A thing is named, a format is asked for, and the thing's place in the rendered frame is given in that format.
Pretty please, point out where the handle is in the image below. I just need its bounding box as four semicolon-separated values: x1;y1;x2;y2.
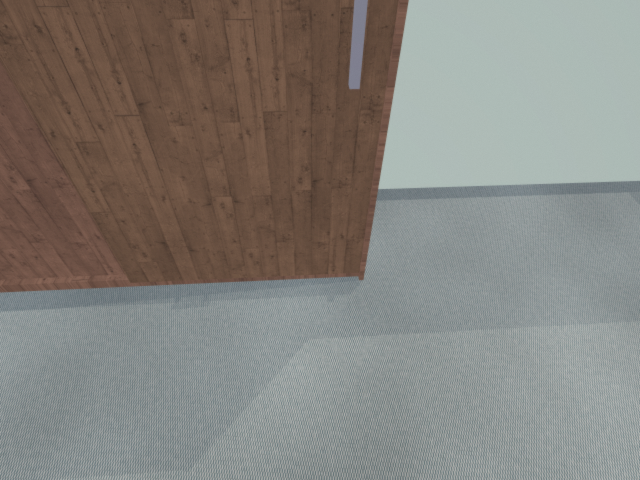
348;0;368;89

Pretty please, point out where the wardrobe door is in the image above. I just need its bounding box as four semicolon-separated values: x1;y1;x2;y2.
0;61;125;280
0;0;399;283

